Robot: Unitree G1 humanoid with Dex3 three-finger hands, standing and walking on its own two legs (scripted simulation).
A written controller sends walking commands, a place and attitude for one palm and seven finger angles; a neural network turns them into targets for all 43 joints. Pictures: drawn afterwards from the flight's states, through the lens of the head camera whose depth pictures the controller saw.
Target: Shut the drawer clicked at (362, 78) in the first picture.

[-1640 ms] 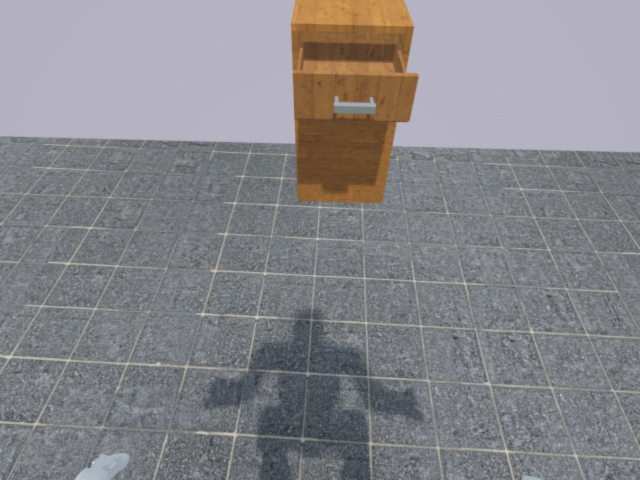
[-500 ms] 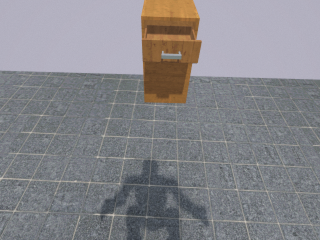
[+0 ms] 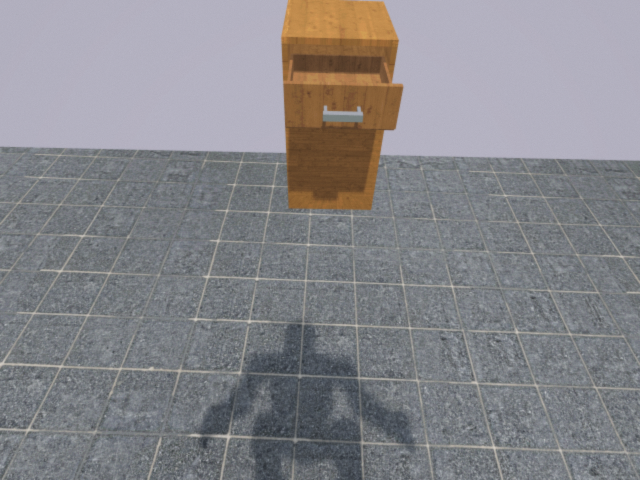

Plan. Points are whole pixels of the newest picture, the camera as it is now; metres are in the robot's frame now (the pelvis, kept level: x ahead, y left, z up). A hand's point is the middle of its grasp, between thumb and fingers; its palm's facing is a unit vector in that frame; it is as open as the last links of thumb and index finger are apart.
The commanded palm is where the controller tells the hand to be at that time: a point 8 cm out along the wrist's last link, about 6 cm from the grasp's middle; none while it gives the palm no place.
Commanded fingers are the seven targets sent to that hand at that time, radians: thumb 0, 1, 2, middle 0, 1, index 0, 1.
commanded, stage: walk to a spot facing it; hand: left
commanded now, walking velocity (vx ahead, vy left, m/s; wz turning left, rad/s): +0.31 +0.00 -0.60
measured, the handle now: (342, 112) +1.11 +0.01 -0.09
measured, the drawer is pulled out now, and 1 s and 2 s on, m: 0.30 0.30 0.30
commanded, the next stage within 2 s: turn to face it in 1.46 s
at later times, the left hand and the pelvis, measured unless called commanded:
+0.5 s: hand out of the picture +0.11 +0.11 -0.17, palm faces -0.16 -0.97 -0.18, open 7.4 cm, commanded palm none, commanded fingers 0.00 0.90 0.90 -0.20 -0.30 -0.20 -0.30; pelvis +0.11 -0.06 +0.00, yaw -14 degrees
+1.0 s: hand (258, 330) +0.42 +0.15 -0.19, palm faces -0.35 -0.92 -0.16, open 7.4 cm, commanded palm none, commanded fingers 0.00 0.90 0.90 -0.20 -0.30 -0.20 -0.30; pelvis +0.34 -0.03 -0.01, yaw -26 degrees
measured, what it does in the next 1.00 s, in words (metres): walks ahead, turning right: right foot, then left foot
